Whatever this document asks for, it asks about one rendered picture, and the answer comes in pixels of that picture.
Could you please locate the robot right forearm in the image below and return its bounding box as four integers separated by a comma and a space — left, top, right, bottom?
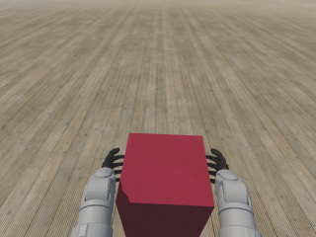
214, 169, 262, 237

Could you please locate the carton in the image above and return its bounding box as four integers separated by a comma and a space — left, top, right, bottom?
116, 132, 215, 237

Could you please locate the right robot hand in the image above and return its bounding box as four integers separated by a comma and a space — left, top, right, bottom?
205, 148, 229, 184

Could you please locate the robot left forearm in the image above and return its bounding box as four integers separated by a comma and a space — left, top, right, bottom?
70, 167, 117, 237

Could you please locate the left robot hand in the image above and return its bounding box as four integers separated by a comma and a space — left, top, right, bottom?
101, 148, 125, 182

